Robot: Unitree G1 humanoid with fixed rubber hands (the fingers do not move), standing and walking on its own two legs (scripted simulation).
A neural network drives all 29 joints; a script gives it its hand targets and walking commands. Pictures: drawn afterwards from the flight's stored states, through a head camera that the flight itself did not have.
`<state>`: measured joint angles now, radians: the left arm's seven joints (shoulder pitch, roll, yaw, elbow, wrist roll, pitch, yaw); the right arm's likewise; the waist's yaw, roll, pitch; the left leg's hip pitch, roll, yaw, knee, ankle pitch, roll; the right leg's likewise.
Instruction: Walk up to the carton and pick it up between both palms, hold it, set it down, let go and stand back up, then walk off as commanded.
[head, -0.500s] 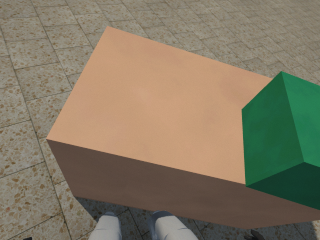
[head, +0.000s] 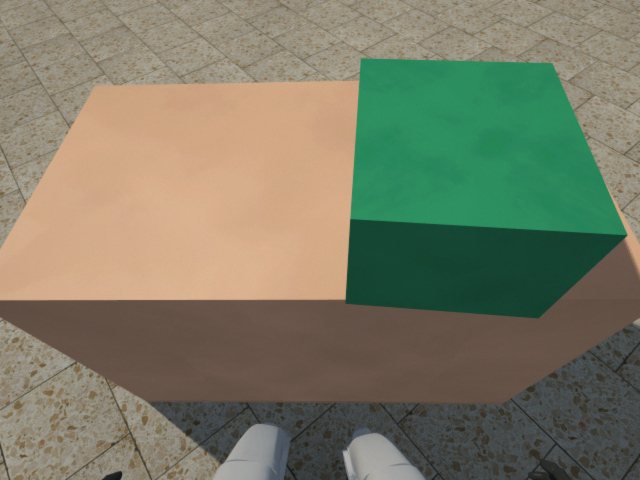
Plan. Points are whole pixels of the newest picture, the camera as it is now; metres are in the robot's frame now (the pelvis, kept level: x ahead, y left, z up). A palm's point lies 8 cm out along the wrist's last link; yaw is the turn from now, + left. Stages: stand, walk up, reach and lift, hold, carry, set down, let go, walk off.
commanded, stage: walk up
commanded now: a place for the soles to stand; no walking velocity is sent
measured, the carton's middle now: (447, 185) +0.50 -0.18 +0.04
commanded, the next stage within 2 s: none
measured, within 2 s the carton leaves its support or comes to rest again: neither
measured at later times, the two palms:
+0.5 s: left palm out of the picture -0.04 +0.27 -0.12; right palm out of the picture -0.09 -0.32 -0.09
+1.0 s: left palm out of the picture -0.26 +0.21 -0.08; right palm out of the picture -0.23 -0.40 -0.10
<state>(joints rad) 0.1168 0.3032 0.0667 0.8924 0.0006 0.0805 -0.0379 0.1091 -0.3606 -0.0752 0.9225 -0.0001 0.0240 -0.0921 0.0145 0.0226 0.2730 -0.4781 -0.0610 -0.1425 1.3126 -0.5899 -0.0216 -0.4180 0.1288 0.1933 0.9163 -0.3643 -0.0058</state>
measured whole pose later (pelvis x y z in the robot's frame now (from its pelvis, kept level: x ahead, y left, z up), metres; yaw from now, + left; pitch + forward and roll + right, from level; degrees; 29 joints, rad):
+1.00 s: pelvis -0.28 -0.09 +0.02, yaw -4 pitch -5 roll +0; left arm 0.36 0.32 0.08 0.92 0.00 0.02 -0.05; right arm 0.24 -0.37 -0.07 0.94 0.00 0.01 -0.02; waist 0.02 0.06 0.04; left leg -0.57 -0.06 -0.15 1.16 -0.39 -0.01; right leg -0.29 0.13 0.13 0.76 -0.45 -0.03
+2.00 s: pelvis -0.19 -0.07 +0.03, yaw -3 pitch -3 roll +0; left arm 0.38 0.33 0.08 0.94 0.00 -0.04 -0.03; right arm 0.30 -0.36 -0.08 0.94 0.00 -0.03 0.03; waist 0.02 0.07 0.03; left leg -0.39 -0.05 -0.11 0.95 -0.44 0.02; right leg -0.30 0.07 0.09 0.63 -0.28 -0.02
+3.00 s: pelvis -0.12 -0.08 +0.03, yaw -3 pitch -3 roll +1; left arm 0.25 0.32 0.08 0.95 0.00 -0.02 -0.01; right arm 0.29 -0.35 -0.07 0.94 0.00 -0.05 -0.02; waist 0.02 0.05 0.12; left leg -0.26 -0.06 -0.09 0.77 -0.52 0.02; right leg -0.30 0.06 0.09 0.68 -0.32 -0.03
